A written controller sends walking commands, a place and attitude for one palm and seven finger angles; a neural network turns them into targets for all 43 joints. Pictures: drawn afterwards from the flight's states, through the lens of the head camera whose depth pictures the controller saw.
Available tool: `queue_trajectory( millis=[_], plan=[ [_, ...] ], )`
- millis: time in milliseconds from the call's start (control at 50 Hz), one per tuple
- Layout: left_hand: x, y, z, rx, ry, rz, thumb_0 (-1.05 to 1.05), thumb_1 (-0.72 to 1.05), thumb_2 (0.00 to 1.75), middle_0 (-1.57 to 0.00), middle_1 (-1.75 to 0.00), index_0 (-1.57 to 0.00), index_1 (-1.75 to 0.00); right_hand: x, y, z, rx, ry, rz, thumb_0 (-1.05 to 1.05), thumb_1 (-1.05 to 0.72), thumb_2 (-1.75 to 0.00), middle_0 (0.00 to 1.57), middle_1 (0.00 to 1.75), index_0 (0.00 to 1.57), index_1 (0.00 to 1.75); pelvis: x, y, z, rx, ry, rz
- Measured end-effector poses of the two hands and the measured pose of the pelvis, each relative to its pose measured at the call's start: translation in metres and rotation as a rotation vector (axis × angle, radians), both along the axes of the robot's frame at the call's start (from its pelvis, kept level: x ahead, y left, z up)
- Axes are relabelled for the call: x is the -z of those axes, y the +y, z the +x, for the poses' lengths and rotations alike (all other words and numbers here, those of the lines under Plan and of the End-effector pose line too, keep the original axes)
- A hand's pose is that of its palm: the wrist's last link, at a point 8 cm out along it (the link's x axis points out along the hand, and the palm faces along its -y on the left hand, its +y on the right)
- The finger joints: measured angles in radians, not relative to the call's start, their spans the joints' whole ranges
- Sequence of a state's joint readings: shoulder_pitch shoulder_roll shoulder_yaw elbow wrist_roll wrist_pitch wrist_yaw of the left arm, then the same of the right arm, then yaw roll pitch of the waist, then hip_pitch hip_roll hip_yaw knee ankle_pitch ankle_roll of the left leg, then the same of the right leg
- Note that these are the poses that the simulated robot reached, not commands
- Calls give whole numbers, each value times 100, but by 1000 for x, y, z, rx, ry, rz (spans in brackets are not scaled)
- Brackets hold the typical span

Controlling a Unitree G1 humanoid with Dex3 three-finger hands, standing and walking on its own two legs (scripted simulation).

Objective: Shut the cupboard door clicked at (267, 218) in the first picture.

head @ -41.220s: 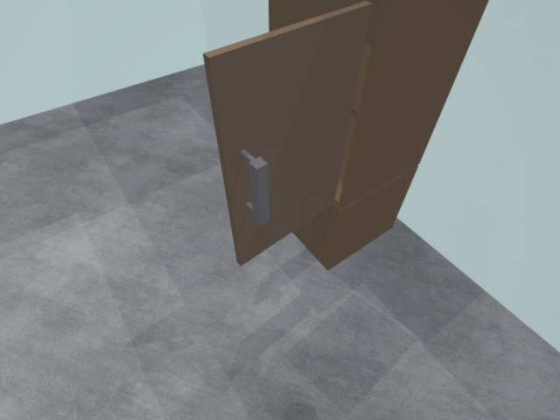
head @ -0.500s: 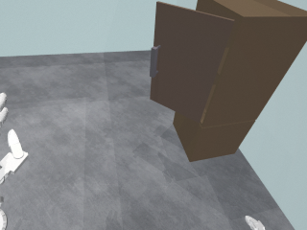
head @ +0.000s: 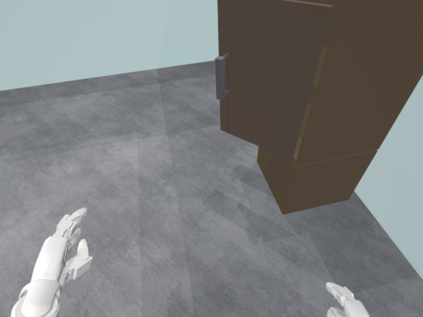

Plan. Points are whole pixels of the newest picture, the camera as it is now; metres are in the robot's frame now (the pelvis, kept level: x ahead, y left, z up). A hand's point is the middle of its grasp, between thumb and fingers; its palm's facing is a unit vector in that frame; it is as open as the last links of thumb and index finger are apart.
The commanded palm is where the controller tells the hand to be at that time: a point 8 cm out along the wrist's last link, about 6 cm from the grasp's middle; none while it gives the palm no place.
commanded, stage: let the arm hang, fingers relaxed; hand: left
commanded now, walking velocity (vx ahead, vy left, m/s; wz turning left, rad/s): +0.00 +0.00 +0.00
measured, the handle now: (223, 76) +0.97 +0.02 -0.03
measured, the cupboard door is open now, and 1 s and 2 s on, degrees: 42 42 42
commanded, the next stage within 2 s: look to check the result in 0.98 s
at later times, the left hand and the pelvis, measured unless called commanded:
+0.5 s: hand out of the picture -0.06 +0.21 -0.16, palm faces +0.01 -0.97 -0.24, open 7.3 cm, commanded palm none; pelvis -0.01 +0.01 +0.01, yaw +0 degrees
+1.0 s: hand out of the picture +0.02 +0.20 -0.16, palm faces +0.00 -0.98 -0.20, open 7.3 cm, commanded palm none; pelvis +0.00 +0.01 +0.02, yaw -1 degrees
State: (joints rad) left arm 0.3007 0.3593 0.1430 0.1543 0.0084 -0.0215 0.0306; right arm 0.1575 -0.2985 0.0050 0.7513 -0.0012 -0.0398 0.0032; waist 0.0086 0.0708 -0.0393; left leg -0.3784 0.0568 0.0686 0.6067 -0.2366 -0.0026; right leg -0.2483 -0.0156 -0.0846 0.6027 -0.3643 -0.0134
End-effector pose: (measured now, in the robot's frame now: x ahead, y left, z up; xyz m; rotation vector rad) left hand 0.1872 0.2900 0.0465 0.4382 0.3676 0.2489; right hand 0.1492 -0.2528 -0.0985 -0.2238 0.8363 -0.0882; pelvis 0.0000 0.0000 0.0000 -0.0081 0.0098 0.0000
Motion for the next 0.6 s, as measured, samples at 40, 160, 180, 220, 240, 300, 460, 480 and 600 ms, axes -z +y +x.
queue_trajectory(
  millis=[40,160,180,220,240,300,460,480,600],
  plan=[
    [59,-12,-17,-5,236,-79,0,91,89,-19,-30,-20,-30,5,-8,-10,21,41,-16,1,-90,-90,21,30,20,30,2,1,-4,-2,-5,5],
    [173,-68,-113,-28,748,-316,1,91,89,-20,-30,-20,-30,11,-13,-70,82,244,-67,1,-90,-90,20,30,20,29,0,1,-10,-8,-28,8],
    [179,-68,-127,-82,774,-340,0,94,89,-20,-30,-20,-30,12,-12,-83,88,289,-71,1,-90,-90,20,30,20,29,-1,0,-11,-11,-29,3],
    [186,-61,-152,-137,830,-352,-1,99,89,-20,-30,-21,-30,14,-7,-107,95,381,-73,1,-90,-90,20,30,20,29,-4,-1,-12,-15,-30,-5],
    [187,-58,-164,-155,861,-355,-2,100,89,-21,-30,-21,-30,15,-4,-119,100,422,-70,1,-90,-90,20,30,20,29,-5,-1,-12,-17,-30,-9],
    [187,-49,-199,-201,951,-352,-1,99,89,-20,-30,-21,-30,19,7,-147,121,515,-48,1,-90,-90,20,30,20,29,-8,1,-12,-17,-32,-16],
    [173,-31,-251,-275,1100,-310,0,94,89,-20,-30,-20,-30,31,39,-182,167,596,40,1,-90,-90,20,30,20,29,-13,11,-13,1,-36,-11],
    [172,-30,-252,-279,1103,-306,0,93,89,-20,-30,-20,-30,33,41,-183,169,597,48,1,-90,-90,20,30,20,29,-13,12,-12,3,-37,-9],
    [170,-29,-242,-272,1070,-298,0,92,89,-20,-30,-20,-30,37,51,-178,176,575,77,1,-90,-90,20,30,20,29,-14,16,-12,11,-41,-2]
  ],
)
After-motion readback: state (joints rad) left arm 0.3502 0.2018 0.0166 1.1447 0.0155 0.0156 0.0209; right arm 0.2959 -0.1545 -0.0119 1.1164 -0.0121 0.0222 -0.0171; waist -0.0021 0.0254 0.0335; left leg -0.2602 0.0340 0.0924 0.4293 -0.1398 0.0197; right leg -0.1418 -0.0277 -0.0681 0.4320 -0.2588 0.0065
